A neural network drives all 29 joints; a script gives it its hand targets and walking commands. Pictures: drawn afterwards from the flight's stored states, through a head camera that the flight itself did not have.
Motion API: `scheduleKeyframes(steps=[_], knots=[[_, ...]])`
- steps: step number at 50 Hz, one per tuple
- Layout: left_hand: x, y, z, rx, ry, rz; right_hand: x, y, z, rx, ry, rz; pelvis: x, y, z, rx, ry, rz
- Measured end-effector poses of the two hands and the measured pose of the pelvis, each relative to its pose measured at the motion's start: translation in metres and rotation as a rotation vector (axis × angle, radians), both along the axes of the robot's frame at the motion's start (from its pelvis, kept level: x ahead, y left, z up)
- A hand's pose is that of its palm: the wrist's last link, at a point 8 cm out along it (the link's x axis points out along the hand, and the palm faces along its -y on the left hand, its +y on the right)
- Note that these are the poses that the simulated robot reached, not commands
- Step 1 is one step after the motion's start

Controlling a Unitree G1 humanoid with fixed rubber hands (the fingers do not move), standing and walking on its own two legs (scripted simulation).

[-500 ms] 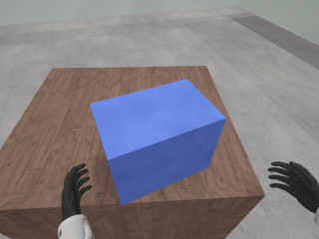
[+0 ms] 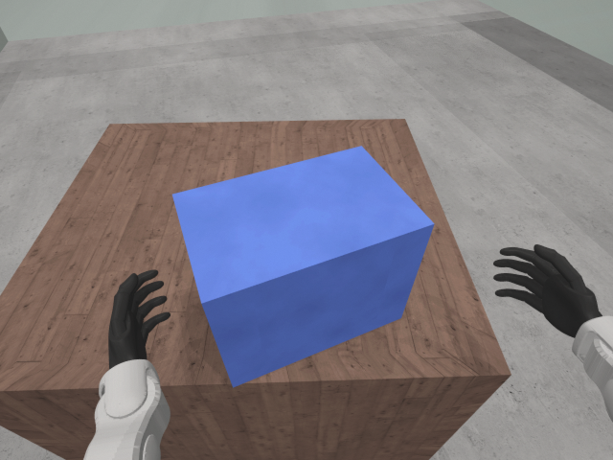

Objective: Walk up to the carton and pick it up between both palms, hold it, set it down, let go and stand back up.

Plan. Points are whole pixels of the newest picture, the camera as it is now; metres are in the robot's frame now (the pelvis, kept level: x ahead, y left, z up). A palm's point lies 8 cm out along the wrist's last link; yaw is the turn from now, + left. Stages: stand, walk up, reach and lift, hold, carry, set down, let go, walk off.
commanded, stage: reach and lift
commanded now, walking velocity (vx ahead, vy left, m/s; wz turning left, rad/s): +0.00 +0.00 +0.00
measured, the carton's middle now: (299, 263) +0.42 +0.07 +0.02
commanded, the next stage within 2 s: none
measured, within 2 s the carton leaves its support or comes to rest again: neither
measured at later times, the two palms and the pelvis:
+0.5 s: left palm (108, 303) +0.26 +0.27 +0.12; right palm (539, 240) +0.39 -0.23 +0.13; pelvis +0.00 +0.00 +0.00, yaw +1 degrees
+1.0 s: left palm (88, 262) +0.29 +0.29 +0.16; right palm (510, 181) +0.45 -0.20 +0.17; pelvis +0.00 +0.00 +0.00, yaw +2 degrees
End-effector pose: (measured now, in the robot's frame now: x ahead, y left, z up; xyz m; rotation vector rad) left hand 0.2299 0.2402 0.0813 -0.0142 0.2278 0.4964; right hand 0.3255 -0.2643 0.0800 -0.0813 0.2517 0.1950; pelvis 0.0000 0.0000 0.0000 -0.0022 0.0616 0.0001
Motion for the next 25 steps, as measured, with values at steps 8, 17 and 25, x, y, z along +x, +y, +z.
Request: scheduleKeyframes(steps=[8,17,25], knots=[[0.012,0.007,0.006,-0.011,0.027,0.009,0.021,0.006,0.008,0.006,0.026,0.0,-0.002,-0.003,0.0,0.001,0.006,0.003],[0.022,0.019,0.023,-0.004,0.022,0.009,0.047,0.017,0.03,0.015,0.003,0.0,-0.001,-0.001,0.001,-0.002,0.006,0.013],[0.033,0.026,0.037,-0.013,0.018,0.007,0.066,0.03,0.046,0.022,0.0,0.018,-0.001,0.002,0.0,-0.004,0.017,0.013]])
